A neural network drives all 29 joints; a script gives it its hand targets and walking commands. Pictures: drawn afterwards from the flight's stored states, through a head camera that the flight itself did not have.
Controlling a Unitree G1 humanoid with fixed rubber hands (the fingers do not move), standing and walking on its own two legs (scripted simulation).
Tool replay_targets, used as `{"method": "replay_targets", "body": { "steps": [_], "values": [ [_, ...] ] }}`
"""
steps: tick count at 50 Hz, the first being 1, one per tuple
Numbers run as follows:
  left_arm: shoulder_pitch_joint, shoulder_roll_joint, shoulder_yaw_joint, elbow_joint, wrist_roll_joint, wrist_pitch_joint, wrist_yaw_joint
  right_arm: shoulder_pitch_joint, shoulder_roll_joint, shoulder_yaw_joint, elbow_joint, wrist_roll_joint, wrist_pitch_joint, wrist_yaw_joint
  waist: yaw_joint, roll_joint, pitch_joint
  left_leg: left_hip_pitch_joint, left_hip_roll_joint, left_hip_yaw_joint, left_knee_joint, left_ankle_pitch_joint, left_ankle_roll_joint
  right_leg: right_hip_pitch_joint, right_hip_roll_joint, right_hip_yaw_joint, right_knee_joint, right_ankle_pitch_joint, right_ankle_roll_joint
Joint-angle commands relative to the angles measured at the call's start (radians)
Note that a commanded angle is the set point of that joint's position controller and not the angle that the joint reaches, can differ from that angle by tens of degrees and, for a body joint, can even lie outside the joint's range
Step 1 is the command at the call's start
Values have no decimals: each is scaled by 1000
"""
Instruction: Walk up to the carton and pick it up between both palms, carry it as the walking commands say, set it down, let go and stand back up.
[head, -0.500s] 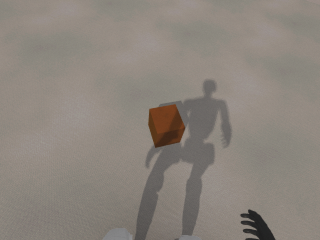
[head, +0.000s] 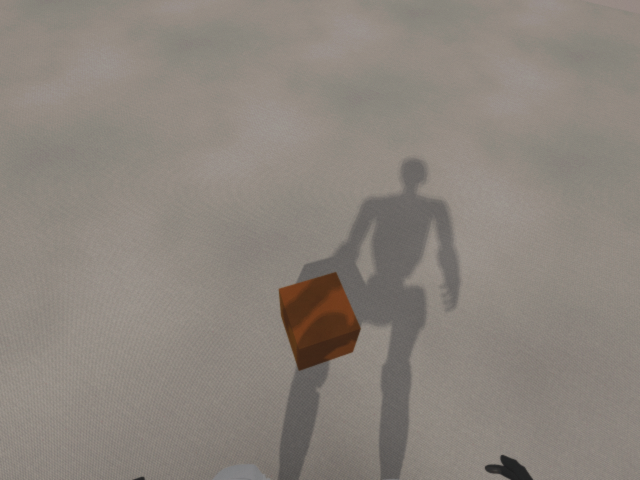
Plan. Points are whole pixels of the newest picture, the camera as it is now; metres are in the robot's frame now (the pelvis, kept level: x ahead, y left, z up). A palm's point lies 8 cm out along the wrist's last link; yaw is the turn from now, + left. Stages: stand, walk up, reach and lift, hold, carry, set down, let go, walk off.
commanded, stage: walk up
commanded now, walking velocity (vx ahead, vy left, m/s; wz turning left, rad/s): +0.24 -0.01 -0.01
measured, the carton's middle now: (317, 321) +0.58 +0.00 -0.66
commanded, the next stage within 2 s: none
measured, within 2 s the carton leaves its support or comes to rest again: neither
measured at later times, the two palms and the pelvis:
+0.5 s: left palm (124, 429) +0.18 +0.27 -0.13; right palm (513, 449) +0.17 -0.25 -0.10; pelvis +0.09 +0.02 +0.01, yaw -3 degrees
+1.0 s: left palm (197, 396) +0.23 +0.18 -0.12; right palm out of the picture +0.11 -0.34 -0.10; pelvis +0.12 -0.07 +0.01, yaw +0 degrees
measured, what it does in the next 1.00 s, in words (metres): walks ahead: left foot, then right foot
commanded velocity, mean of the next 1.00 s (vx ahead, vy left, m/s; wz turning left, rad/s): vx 0.06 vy -0.09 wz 0.16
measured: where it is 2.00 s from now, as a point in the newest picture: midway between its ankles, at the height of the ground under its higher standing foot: (343, 479)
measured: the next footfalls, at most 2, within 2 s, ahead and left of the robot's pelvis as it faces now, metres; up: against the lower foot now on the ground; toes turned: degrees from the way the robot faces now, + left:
left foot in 0.06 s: +0.08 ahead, +0.12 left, +0.00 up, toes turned +6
right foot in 0.30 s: +0.10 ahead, -0.13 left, +0.00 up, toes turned +1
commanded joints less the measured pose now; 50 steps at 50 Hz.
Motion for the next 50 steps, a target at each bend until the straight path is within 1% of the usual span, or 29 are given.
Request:
{"method": "replay_targets", "body": {
  "steps": [1, 2, 3, 4, 5, 7, 8, 9, 11, 13, 15, 17, 18, 20, 22, 23, 25, 27, 29, 32, 34, 35, 36, 37, 42, 43, 47, 48, 50],
  "values": [
    [12, 150, 67, -35, 4, 19, 25, 29, 9, -13, -8, 24, -6, 1, -10, -202, -136, 105, -57, 36, -406, 194, -8, 147, -158, 133, -140, 589, -187],
    [-15, 155, 74, -22, -11, 20, 21, 105, -8, -21, 30, 22, -14, -4, -49, -223, -163, 248, -59, 51, -557, 392, -8, 91, -119, 94, -88, 444, -144],
    [-11, 102, 61, -38, -6, 15, 18, 204, -60, -39, 68, 12, -21, -4, -95, -126, -203, 455, 34, -24, -580, 496, 13, -52, -41, 48, 32, 243, -99],
    [-13, 34, 31, -79, -15, 16, 21, 243, -188, -55, 56, -21, -26, -9, -118, 229, -192, 508, 312, -332, -672, 648, 85, -258, 79, -59, 269, -119, -30],
    [-58, 33, 45, -88, -26, 41, 33, 195, -164, -42, 39, -5, -6, -17, -69, 251, -50, 337, 385, -323, -607, 1295, 187, -231, 60, -58, 363, -299, 4],
    [-9, 29, 19, -56, -44, 56, 24, 72, -117, -32, 36, 1, 8, -23, -23, 249, -85, 425, 284, -138, -539, 1477, 187, -178, 44, -49, 327, -237, -8],
    [-15, 35, 18, -62, -36, 62, 19, 44, -95, -26, 27, 0, 11, -25, -23, 210, -96, 408, 228, -103, -536, 1427, 154, -132, 53, -76, 242, -196, -6],
    [4, 34, 8, -52, -33, 59, 6, 11, -107, -31, 22, 0, 14, -30, -20, 297, -113, 437, 195, -30, -520, 1405, 137, -117, 63, -97, 184, -153, -2],
    [-1, 42, 2, -33, -27, 60, 12, 26, -104, -31, 14, 0, 21, -27, -19, 174, -120, 486, 199, -47, -497, 1357, 141, -87, 74, -121, 51, -106, -15],
    [1, 54, 9, -8, -24, 48, 13, -4, -121, -32, 25, 3, 33, -35, 2, 167, -121, 430, 163, 8, -449, 1306, 111, -9, 77, -137, -74, 62, -20],
    [68, 77, 24, -8, -22, 21, 9, 2, -99, -34, 18, 6, 41, -33, 25, 100, -196, 309, 61, 55, -367, 910, 36, 184, 0, -35, -145, 638, -85],
    [105, 150, 44, 13, -8, 11, 25, 34, -30, -14, 5, 20, 53, -35, 49, -244, -201, 25, -47, 13, -255, 154, -4, 410, -194, 209, -59, 1314, -225],
    [119, 158, 50, 29, -5, 10, 40, 19, -30, -14, 4, 22, 52, -44, 60, -215, -199, -19, -50, -32, -243, 3, 5, 443, -220, 250, -58, 1372, -264],
    [69, 145, 51, 18, -2, 22, 57, 7, -2, -11, -1, 24, 46, -42, 39, -253, -150, 8, -54, -34, -329, 60, 16, 379, -201, 253, -58, 1303, -251],
    [-16, 116, 49, -8, -20, 30, 52, 52, -6, -2, 33, 19, 28, -34, -15, -165, -218, 158, -35, -8, -487, 339, 12, 316, -117, 140, -20, 1113, -177],
    [-25, 97, 45, -21, -18, 28, 48, 99, -10, -3, 39, 16, 17, -32, -37, -136, -225, 284, -10, -18, -597, 508, 22, 234, -84, 111, -20, 932, -145],
    [7, 45, 30, -27, -31, 31, 36, 114, -90, -32, 71, 7, 21, -35, -12, 95, -178, 432, 145, -51, -507, 1189, 54, 26, 38, -4, 55, 285, -71],
    [-7, 36, 8, -28, -19, 52, 36, 60, -89, -35, 62, -1, 35, -35, -7, 172, -150, 464, 190, -49, -523, 1190, 113, -30, 68, -62, 19, -46, -66],
    [-27, 52, 12, -34, -20, 60, 28, 34, -105, -34, 44, 1, 49, -38, 2, 124, -101, 377, 161, -40, -516, 1067, 108, -17, 71, -78, -30, 18, -69],
    [16, 98, 23, -23, -13, 43, 24, 12, -81, -34, 11, 5, 53, -41, 14, 57, -148, 288, 58, 34, -480, 728, 52, 118, -7, -7, -34, 577, -101],
    [25, 102, 39, -41, 12, 37, 35, 86, -84, -58, 40, 3, 50, -39, -6, -72, -183, 259, 50, -7, -428, 628, 48, 134, -35, -8, 0, 576, -109],
    [-124, 123, 67, -105, 21, 68, 6, 273, -168, -82, 72, -42, 51, -69, -72, -80, -121, 389, 261, -342, -531, 650, 169, -164, 37, -136, 193, 218, -15],
    [-218, 79, 66, -156, 39, 96, -8, 389, -238, -111, 107, -45, 49, -82, -128, 111, -25, 453, 481, -642, -710, 578, 297, -454, 36, -110, 435, -268, 12],
    [-258, 73, 59, -182, 42, 104, -19, 377, -259, -113, 95, -45, 47, -81, -119, 47, 8, 398, 518, -663, -767, 459, 328, -479, -35, 6, 525, -207, 5],
    [-210, 45, 41, -158, 20, 97, -53, 232, -168, -86, 49, -32, 5, -64, -54, 79, 82, 248, 293, -344, -779, 704, 208, -301, -3, -72, 341, -20, 54],
    [-212, 39, 30, -162, 15, 97, -58, 250, -181, -97, 36, -30, 2, -60, -63, 173, 28, 277, 274, -300, -741, 722, 198, -269, -8, -68, 288, -14, 49],
    [-204, 28, 26, -159, 2, 83, -53, 252, -188, -97, 37, -26, 17, -58, -70, 212, -19, 303, 207, -237, -632, 960, 157, -124, 39, -156, 56, -39, 33],
    [-154, 32, 23, -155, -6, 75, -47, 234, -217, -109, 32, -21, 21, -60, -43, 301, -70, 334, 229, -251, -577, 984, 152, -69, 26, -131, -45, -18, 19],
    [0, 80, 46, -80, 0, 65, -32, 241, -177, -98, 16, -18, 25, -52, 16, 121, -153, 196, 161, -197, -444, 818, 98, 223, 53, -187, -244, 139, 24]
  ]
}}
